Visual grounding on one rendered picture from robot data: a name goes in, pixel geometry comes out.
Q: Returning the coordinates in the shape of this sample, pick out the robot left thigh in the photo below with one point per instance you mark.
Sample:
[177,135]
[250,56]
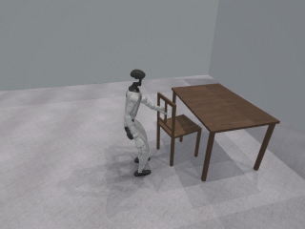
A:
[140,128]

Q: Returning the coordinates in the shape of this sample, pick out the robot right hand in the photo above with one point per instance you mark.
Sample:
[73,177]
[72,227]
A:
[140,143]

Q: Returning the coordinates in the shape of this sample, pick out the right robot forearm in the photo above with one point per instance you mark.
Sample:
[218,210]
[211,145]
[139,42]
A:
[131,127]

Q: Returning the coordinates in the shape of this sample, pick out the robot right thigh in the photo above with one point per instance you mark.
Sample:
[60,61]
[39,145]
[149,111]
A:
[129,135]

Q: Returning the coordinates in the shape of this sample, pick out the chair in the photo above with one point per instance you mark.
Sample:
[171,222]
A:
[176,127]

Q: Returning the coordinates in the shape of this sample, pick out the robot thigh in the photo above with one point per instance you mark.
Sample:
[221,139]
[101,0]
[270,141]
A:
[129,135]
[140,128]

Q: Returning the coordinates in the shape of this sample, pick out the robot left hand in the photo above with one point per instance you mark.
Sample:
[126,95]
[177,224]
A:
[162,109]

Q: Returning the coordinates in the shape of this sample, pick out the left robot forearm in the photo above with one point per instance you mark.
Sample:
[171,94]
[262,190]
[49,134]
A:
[152,106]

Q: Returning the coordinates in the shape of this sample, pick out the table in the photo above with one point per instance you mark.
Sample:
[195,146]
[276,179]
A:
[221,110]

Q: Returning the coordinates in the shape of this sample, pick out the right robot upper arm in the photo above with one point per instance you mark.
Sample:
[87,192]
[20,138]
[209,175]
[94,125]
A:
[132,102]

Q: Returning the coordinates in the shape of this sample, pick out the left robot upper arm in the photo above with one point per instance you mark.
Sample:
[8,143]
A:
[143,98]

